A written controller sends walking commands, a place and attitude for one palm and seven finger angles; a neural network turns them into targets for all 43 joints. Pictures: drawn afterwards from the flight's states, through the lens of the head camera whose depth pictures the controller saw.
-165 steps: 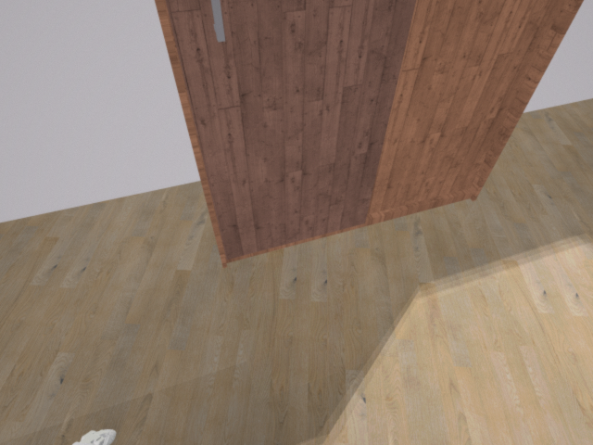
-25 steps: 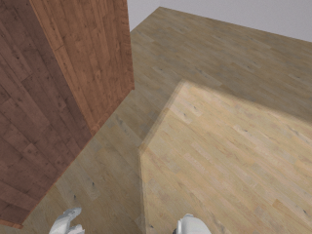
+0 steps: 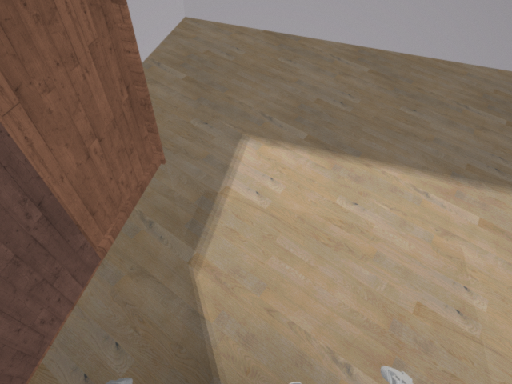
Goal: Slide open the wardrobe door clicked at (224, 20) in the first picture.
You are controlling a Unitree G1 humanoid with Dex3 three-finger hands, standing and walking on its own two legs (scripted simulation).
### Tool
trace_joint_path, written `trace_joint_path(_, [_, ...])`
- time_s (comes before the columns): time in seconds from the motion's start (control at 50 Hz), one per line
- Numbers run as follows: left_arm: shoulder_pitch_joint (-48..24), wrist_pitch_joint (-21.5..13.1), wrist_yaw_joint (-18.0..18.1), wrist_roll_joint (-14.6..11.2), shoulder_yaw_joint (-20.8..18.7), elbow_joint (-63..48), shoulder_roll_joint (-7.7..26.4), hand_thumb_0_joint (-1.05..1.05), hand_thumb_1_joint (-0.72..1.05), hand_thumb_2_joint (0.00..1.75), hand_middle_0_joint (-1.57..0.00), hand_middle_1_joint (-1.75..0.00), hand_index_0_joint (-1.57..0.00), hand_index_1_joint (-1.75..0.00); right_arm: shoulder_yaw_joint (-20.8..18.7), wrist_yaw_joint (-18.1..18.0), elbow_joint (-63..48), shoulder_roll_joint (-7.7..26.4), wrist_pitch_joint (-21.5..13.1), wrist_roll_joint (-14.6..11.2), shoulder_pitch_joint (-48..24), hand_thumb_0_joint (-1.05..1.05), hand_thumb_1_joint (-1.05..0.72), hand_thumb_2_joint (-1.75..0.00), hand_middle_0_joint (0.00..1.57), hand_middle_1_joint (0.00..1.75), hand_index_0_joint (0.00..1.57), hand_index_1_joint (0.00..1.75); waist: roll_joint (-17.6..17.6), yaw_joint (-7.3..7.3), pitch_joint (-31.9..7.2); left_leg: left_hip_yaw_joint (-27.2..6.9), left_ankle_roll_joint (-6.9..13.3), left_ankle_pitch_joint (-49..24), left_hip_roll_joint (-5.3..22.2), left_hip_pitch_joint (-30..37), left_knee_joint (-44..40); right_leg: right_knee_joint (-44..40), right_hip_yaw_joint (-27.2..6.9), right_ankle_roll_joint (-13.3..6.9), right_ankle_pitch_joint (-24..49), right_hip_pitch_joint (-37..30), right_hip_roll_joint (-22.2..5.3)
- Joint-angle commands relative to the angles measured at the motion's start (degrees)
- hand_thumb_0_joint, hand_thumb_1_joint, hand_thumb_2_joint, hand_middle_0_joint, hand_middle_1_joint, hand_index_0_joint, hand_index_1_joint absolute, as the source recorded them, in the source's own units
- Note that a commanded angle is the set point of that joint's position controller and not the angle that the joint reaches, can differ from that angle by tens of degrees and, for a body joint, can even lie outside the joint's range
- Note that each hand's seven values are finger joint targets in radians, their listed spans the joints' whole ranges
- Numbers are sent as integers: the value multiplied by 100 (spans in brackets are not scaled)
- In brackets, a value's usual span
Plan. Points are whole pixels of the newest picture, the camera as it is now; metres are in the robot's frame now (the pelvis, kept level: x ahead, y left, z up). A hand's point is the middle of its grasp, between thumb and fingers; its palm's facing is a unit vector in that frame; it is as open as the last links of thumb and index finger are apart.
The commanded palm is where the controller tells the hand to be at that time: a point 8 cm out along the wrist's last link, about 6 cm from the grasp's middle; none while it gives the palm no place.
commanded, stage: walk to a spot facing it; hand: left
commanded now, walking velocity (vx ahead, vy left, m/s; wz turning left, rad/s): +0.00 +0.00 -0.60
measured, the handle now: out of the picture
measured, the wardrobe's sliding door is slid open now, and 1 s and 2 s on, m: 0.00 0.00 0.00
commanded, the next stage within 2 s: turn to face it in 1.06 s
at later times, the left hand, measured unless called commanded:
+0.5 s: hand (177, 373) +0.16 +0.15 -0.15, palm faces -0.31 -0.92 -0.26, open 7.4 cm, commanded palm none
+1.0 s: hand (181, 360) +0.18 +0.15 -0.17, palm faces -0.48 -0.85 -0.19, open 7.4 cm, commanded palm none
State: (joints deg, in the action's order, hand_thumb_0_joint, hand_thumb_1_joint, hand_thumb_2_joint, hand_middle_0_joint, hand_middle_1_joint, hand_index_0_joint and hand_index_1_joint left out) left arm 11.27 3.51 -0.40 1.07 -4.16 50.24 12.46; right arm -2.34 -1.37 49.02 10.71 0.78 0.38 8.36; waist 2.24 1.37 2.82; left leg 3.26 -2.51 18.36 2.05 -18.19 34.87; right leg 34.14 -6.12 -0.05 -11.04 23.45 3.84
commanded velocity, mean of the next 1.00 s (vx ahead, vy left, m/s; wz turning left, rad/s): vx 0.08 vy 0.00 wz -0.60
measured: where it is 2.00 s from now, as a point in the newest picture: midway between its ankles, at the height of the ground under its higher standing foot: outside the picture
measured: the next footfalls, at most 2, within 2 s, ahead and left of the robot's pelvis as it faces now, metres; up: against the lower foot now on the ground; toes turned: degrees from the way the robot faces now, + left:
right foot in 0.46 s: +0.00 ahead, -0.13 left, +0.00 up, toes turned -24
left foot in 0.94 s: +0.15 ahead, +0.05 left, +0.00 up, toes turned -29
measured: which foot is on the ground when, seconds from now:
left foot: down 0.00-0.46, up 0.48-0.92, down 0.94-1.00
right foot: down 0.00-0.00, up 0.02-0.44, down 0.46-0.94, up 0.96-1.00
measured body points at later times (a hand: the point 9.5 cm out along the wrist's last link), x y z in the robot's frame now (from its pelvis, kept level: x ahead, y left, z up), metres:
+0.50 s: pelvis -0.01 -0.02 +0.00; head +0.02 -0.05 +0.44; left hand +0.17 +0.19 -0.13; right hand -0.08 -0.27 -0.16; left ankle +0.01 +0.12 -0.71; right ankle -0.04 -0.11 -0.73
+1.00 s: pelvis +0.04 -0.01 +0.01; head +0.07 +0.00 +0.46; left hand +0.21 +0.19 -0.15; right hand -0.01 -0.29 -0.11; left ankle +0.12 +0.07 -0.73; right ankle -0.04 -0.10 -0.70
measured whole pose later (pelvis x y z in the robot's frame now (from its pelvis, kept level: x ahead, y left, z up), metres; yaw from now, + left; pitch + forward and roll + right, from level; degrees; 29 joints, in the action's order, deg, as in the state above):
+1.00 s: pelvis +0.04 -0.01 +0.01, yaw -36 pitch +0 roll +0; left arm 17.4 2.7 -1.6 1.1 -5.1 55.1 13.8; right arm -2.0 -0.6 49.3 12.2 -1.1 1.4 11.1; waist 2.7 2.1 1.0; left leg 6.2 0.1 16.1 3.0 -16.0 32.4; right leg 47.1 -4.9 -0.3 -26.8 20.1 3.6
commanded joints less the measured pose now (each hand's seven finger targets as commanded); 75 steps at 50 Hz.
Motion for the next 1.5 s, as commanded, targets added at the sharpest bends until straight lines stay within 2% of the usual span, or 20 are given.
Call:
trace_joint_path(0.0, [-82, -57, -15, 42, -239, -638, 680, 0, 90, 90, -20, -30, -20, -30, -325, -86, -310, 1480, -112, 88, 525, 0, -90, -90, 20, 30, 20, 30, -2055, -327, -355, -2411, 917, 138, 2646, 846, -2362, 2542, 139, 271, -2008, 1437, -199])
trace_joint_path(0.08, [311, -48, -171, 48, -323, -270, 606, 0, 90, 90, -20, -30, -20, -30, -184, -104, -445, 940, -194, 83, -128, 0, -90, -90, 20, 30, 20, 30, -1023, 35, -280, -449, 761, -1230, 1559, 798, -1885, 3652, 432, 414, -953, 1230, -463])
trace_joint_path(0.28, [-381, -12, -165, 14, -176, -324, 342, 0, 90, 90, -20, -30, -20, -30, -351, -39, 136, 1081, -135, 105, 867, 0, -90, -90, 20, 30, 20, 30, -1225, -443, -209, 197, 1002, -2404, 1946, 1444, -1568, 1822, 985, 440, -1378, 623, -731])
trace_joint_path(0.4, [30, -172, -106, 13, -164, -244, 393, 0, 90, 90, -20, -30, -20, -30, -448, 43, 212, 1225, -90, 104, 721, 0, -90, -90, 20, 30, 20, 30, -1270, -167, -619, 827, 556, -2645, 1940, 1126, -403, -330, 1314, 142, -502, -836, -481])
trace_joint_path(0.42, [372, -239, -65, 24, -210, -148, 673, 0, 90, 90, -20, -30, -20, -30, -427, 70, 177, 1127, -82, 65, 759, 0, -90, -90, 20, 30, 20, 30, -681, 29, -826, 1049, 228, -2165, 1752, 566, 487, -1076, 976, -19, 327, -1779, -742])
trace_joint_path(0.44, [682, -330, 23, 70, -327, -52, 1369, 0, 90, 90, -20, -30, -20, -30, -303, 102, -69, 684, -57, 44, 739, 0, -90, -90, 20, 30, 20, 30, 1308, 193, -908, 1242, -154, 666, 981, -1216, 1764, -1408, -1015, -600, 2188, -2933, -2197])
trace_joint_path(0.46, [966, -300, 94, -31, -367, 20, 1600, 0, 90, 90, -20, -30, -20, -30, -252, 50, -285, 652, 9, 53, 359, 0, -90, -90, 20, 30, 20, 30, 1308, 371, -944, 462, -221, 1924, 606, -1727, 2688, -1207, -1472, -1149, 3757, -2701, -2829])
trace_joint_path(0.5, [509, -257, 173, -31, -367, -60, 1312, 0, 90, 90, -20, -30, -20, -30, -256, -35, -265, 717, 80, 47, 0, 0, -90, -90, 20, 30, 20, 30, 1178, 240, -570, -211, -176, 1370, 639, -1884, 3235, -1294, -1407, -1233, 2712, -2099, -2342])
trace_joint_path(0.56, [-111, -282, 133, -34, -226, -279, 1013, 0, 90, 90, -20, -30, -20, -30, -254, 46, -10, 737, 128, 127, 361, 0, -90, -90, 20, 30, 20, 30, 593, -106, -486, -78, -316, 447, 636, -1483, 2941, -1551, -714, -928, 1271, -1659, -1739])
trace_joint_path(0.68, [206, -376, 52, -3, -237, -156, 1102, 0, 90, 90, -20, -30, -20, -30, -263, 137, -150, 816, 47, 140, 97, 0, -90, -90, 20, 30, 20, 30, 469, 49, -181, -60, -311, 241, 470, -1492, 2147, -2052, -1280, -1020, -862, -1498, -1632])
trace_joint_path(0.82, [289, -402, 23, 18, -272, -163, 1223, 0, 90, 90, -20, -30, -20, -30, -212, 138, -381, 732, -135, 67, -63, 0, -90, -90, 20, 30, 20, 30, 648, 82, -152, -48, -151, 502, 113, -609, 626, -1852, -1715, -1077, -759, -1160, -1536])
trace_joint_path(0.88, [-26, -353, -3, -15, -257, -206, 1056, 0, 90, 90, -20, -30, -20, -30, -206, 49, -127, 770, -222, 39, 785, 0, -90, -90, 20, 30, 20, 30, 384, -373, -237, 67, -79, -234, -1, 1289, -911, -1107, -1434, -664, -959, 4, -995])
trace_joint_path(0.9, [-43, -331, -37, -42, -184, -315, 745, 0, 90, 90, -20, -30, -20, -30, -256, -22, 16, 1127, -276, 68, 1268, 0, -90, -90, 20, 30, 20, 30, -601, -584, -438, -640, 82, 495, 736, 2188, -1537, -216, -950, -402, -1436, 784, -465])
trace_joint_path(0.92, [40, -318, -109, -81, -122, -438, 382, 0, 90, 90, -20, -30, -20, -30, -369, -28, 25, 1755, -264, 152, 1607, 0, -90, -90, 20, 30, 20, 30, -2227, -668, -447, -2552, 585, 1818, 2303, 2489, -2376, 1490, 94, -64, -2403, 1811, 245])
trace_joint_path(0.94, [-152, -334, -145, -9, -197, -539, 628, 0, 90, 90, -20, -30, -20, -30, -357, -32, -42, 1818, -240, 130, 1479, 0, -90, -90, 20, 30, 20, 30, -1750, -651, -101, -2991, 1004, 2306, 2924, 1639, -2748, 2392, 295, 8, -2279, 1820, -266])
trace_joint_path(1.06, [217, -161, -258, 50, -213, -94, 378, 0, 90, 90, -20, -30, -20, -30, -122, -68, -17, 904, -333, 82, 755, 0, -90, -90, 20, 30, 20, 30, -1062, -155, 126, -120, 688, -1430, 1677, 1057, -2146, 3206, 679, 314, -672, 1294, -727])
trace_joint_path(1.22, [-261, -257, -79, 43, 22, -63, -40, 0, 90, 90, -20, -30, -20, -30, -188, -19, 607, 850, -256, 137, 1342, 0, -90, -90, 20, 30, 20, 30, -1342, -411, -142, 493, 918, -3920, 1569, 1340, -1226, 771, 1233, 232, -625, 197, -566])
trace_joint_path(1.28, [308, -446, 33, 44, 82, 307, 121, 0, 90, 90, -20, -30, -20, -30, -165, 2, 826, 738, -251, 78, 1340, 0, -90, -90, 20, 30, 20, 30, -994, -89, -534, 393, 545, -3718, 1215, 1171, -518, -1028, 1347, 158, 644, -1255, -516])
trace_joint_path(1.34, [1165, -599, 196, 3, -46, 787, 1074, 0, 90, 90, -20, -30, -20, -30, -14, 15, 749, 74, -200, -60, 1352, 0, -90, -90, 20, 30, 20, 30, 873, 248, -1450, 413, -43, 1618, 327, -668, 1206, -698, -154, -878, 5142, -3481, -2931])
trace_joint_path(1.48, [-302, -402, 310, 67, -47, 306, 730, 0, 90, 90, -20, -30, -20, -30, -178, 124, 834, 116, 149, 21, 1175, 0, -90, -90, 20, 30, 20, 30, 691, -224, -307, 72, -66, 967, 348, -665, 2523, -1386, 1036, -686, 2041, -1087, -2539])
